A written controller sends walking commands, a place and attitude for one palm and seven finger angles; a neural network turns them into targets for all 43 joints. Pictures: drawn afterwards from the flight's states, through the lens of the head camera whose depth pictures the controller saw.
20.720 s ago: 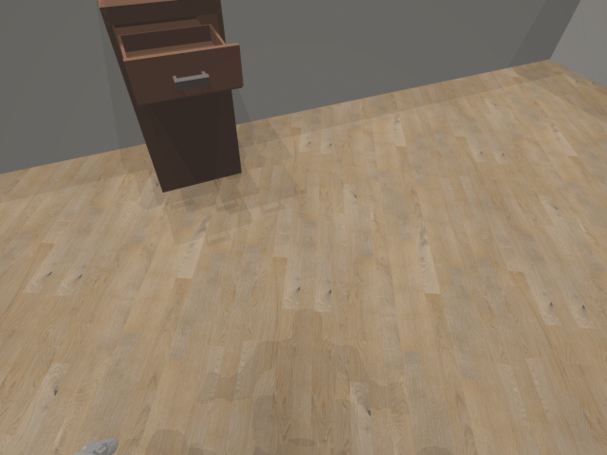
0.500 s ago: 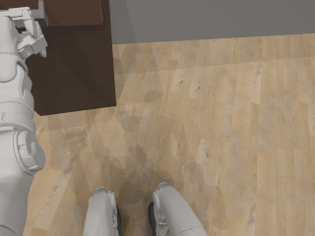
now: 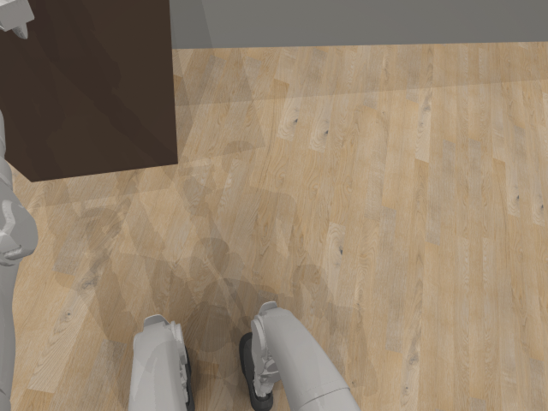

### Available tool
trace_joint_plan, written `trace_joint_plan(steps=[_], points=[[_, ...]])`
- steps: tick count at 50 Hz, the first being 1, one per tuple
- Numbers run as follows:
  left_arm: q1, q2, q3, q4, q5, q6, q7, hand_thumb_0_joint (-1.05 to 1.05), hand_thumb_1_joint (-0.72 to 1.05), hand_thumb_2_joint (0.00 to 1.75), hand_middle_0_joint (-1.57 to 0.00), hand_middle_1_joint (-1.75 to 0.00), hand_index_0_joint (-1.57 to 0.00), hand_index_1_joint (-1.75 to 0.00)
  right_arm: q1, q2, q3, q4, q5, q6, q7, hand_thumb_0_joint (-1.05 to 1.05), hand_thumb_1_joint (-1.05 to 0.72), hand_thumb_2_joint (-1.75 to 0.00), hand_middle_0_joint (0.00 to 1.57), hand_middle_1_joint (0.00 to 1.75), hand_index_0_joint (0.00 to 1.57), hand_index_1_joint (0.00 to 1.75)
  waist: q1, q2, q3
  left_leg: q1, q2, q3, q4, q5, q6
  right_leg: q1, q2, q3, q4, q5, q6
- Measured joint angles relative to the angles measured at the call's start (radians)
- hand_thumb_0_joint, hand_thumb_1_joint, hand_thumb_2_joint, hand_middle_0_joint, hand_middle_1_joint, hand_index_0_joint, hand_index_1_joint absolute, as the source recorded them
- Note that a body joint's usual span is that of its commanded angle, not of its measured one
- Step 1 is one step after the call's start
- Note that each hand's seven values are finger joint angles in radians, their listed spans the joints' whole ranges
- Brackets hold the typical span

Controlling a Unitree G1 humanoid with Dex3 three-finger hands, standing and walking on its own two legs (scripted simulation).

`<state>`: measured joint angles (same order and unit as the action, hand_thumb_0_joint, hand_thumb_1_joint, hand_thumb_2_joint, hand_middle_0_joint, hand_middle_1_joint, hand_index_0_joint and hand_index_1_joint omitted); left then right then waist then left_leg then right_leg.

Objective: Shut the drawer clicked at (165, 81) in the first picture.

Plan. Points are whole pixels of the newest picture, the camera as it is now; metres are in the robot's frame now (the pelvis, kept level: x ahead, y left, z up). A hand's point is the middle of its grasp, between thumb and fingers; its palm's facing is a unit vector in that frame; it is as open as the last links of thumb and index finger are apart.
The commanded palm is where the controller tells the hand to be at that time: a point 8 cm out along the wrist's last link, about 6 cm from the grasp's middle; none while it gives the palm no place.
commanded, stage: pull the fist back off the drawer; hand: left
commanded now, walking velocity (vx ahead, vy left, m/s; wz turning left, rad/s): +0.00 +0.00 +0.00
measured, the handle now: out of the picture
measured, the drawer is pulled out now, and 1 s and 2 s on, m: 0.00 0.00 0.00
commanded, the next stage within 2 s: draw the hand back to the body in 0.80 s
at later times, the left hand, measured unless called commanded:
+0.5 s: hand out of the picture +0.61 +0.21 +0.08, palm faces +0.10 -0.99 -0.05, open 3.3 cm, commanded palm +0.61 +0.20 +0.08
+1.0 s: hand out of the picture +0.59 +0.21 +0.09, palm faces +0.12 -0.99 -0.03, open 3.3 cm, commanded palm +0.53 +0.23 +0.10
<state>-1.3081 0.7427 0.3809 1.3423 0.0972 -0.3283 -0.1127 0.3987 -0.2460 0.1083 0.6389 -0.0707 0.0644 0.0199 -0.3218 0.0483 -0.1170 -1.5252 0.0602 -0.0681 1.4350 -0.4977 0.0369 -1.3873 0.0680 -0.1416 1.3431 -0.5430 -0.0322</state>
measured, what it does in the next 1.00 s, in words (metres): stands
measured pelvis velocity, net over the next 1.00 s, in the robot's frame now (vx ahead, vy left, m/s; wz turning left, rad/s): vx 0.04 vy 0.00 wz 0.00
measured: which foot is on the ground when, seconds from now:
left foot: down 0.00-1.00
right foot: down 0.00-1.00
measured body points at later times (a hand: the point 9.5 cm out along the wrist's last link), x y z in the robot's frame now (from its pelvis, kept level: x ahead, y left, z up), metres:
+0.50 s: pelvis -0.01 +0.00 +0.00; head +0.20 +0.06 +0.39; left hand +0.60 +0.26 +0.08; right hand -0.06 -0.24 -0.08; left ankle +0.06 +0.10 -0.58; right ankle +0.04 -0.11 -0.58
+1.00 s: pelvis +0.04 +0.00 +0.03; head +0.22 +0.04 +0.44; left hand +0.57 +0.26 +0.10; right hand +0.03 -0.25 -0.07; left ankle +0.06 +0.10 -0.58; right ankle +0.04 -0.11 -0.58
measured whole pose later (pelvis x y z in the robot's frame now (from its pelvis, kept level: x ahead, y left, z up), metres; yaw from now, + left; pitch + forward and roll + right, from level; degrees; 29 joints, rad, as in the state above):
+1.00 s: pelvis +0.04 +0.00 +0.03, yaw +0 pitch +31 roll -6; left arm -0.97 0.55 0.43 1.05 -0.02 -0.36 -0.13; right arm 0.38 -0.25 0.05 0.61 -0.04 0.08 0.05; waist -0.23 0.05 -0.14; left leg -1.33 0.07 -0.02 1.32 -0.53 0.04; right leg -1.22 0.08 -0.09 1.24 -0.56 -0.02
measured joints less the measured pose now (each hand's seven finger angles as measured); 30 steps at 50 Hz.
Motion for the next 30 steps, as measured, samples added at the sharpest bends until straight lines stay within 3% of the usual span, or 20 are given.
trace_joint_plan(steps=[13,25,30], points=[[-0.066,0.05,-0.047,0.017,0.002,0.049,-0.004,0.1,0.63,0.92,-1.4,-1.6,-1.4,-1.6,0.0,-0.005,0.024,0.001,0.002,-0.051,-0.022,0.0,-0.9,-0.9,0.2,0.3,0.2,0.3,-0.025,-0.001,0.01,-0.041,0.0,-0.006,0.009,0.023,0.004,-0.038,0.0,-0.007,0.006,0.024,0.002],[-0.038,0.015,-0.017,-0.03,0.001,0.071,-0.002,0.07,0.66,0.92,-1.4,-1.6,-1.4,-1.6,0.018,0.002,0.018,-0.003,-0.001,-0.056,-0.006,0.0,-0.9,-0.9,0.2,0.3,0.2,0.3,-0.007,0.001,0.012,-0.033,0.002,0.003,0.005,0.021,0.008,-0.034,0.002,0.003,0.002,0.025,0.007],[0.03,-0.016,0.018,-0.084,-0.022,0.072,-0.003,0.06,0.7,0.9,-1.4,-1.6,-1.4,-1.6,0.022,0.004,0.007,-0.012,0.004,-0.047,0.004,0.0,-0.9,-0.9,0.2,0.3,0.2,0.3,0.005,0.005,0.008,-0.005,0.008,0.011,-0.009,0.013,0.008,-0.009,0.007,0.013,-0.013,0.022,0.008]])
